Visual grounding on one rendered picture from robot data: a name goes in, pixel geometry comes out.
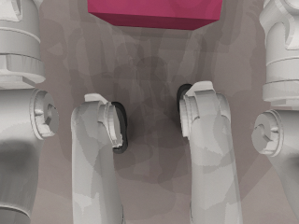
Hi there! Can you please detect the robot right thigh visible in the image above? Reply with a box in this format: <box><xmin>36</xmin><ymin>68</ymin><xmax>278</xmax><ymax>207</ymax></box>
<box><xmin>179</xmin><ymin>90</ymin><xmax>243</xmax><ymax>224</ymax></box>

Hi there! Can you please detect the robot left thigh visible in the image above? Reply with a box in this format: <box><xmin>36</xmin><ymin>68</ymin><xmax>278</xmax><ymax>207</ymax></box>
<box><xmin>72</xmin><ymin>100</ymin><xmax>126</xmax><ymax>224</ymax></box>

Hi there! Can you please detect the right robot forearm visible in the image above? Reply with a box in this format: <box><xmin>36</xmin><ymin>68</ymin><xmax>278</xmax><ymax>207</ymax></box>
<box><xmin>259</xmin><ymin>0</ymin><xmax>299</xmax><ymax>111</ymax></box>

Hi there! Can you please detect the robot right upper arm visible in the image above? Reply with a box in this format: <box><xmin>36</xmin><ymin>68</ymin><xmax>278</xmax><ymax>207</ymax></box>
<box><xmin>251</xmin><ymin>109</ymin><xmax>299</xmax><ymax>222</ymax></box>

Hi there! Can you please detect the robot thigh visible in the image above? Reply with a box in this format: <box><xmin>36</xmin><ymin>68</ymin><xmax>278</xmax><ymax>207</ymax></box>
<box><xmin>72</xmin><ymin>100</ymin><xmax>126</xmax><ymax>224</ymax></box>
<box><xmin>179</xmin><ymin>90</ymin><xmax>243</xmax><ymax>224</ymax></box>

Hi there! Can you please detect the carton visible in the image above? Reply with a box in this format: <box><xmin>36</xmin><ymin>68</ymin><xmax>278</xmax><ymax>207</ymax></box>
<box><xmin>87</xmin><ymin>0</ymin><xmax>222</xmax><ymax>31</ymax></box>

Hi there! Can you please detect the robot left upper arm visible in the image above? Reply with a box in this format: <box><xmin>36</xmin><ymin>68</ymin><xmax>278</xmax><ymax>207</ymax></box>
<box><xmin>0</xmin><ymin>88</ymin><xmax>59</xmax><ymax>224</ymax></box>

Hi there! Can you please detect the left robot forearm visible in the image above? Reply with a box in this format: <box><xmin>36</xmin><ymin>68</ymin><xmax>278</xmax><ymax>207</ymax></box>
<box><xmin>0</xmin><ymin>0</ymin><xmax>46</xmax><ymax>90</ymax></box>

